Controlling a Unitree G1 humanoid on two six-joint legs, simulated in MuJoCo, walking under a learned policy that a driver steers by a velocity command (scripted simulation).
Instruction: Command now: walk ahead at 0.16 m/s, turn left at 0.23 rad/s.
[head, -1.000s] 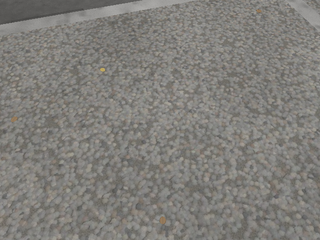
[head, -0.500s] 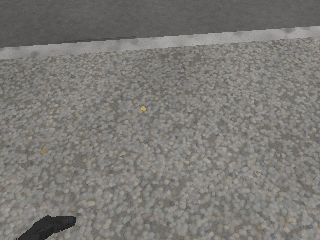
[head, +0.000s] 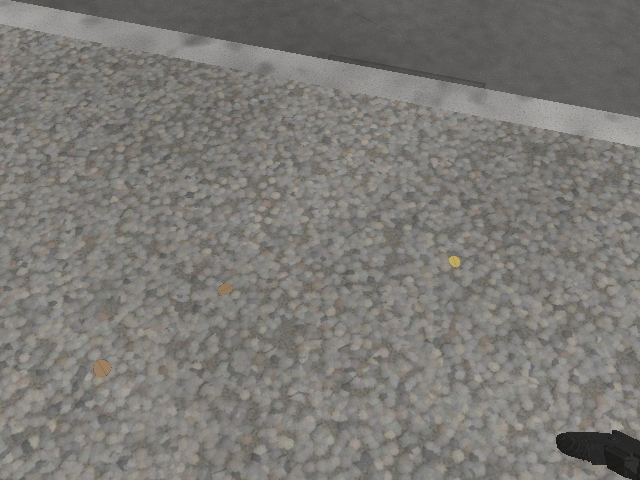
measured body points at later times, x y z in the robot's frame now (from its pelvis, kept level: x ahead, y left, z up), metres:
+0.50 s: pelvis +0.09 -0.02 +0.01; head +0.09 -0.03 +0.46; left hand +0.18 +0.23 -0.11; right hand +0.21 -0.27 -0.11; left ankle +0.11 +0.09 -0.72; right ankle +0.09 -0.16 -0.72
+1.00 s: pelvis +0.11 -0.03 +0.02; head +0.12 -0.04 +0.47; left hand +0.17 +0.22 -0.13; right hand +0.19 -0.29 -0.13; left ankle +0.11 +0.09 -0.72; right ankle +0.09 -0.16 -0.72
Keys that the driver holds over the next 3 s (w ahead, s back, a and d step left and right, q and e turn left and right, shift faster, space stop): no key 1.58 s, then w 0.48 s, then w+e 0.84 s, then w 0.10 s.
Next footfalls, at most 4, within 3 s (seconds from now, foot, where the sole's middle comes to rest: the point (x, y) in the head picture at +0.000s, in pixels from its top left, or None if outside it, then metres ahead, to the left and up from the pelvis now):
0.30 right None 0.13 -0.16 -0.76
2.30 right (412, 415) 0.55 -0.14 -0.76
2.80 left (350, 282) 0.86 0.00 -0.76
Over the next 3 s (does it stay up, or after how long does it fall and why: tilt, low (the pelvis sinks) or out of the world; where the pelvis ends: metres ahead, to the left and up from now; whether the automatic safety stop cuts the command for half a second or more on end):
stays up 0.77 -0.08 0.02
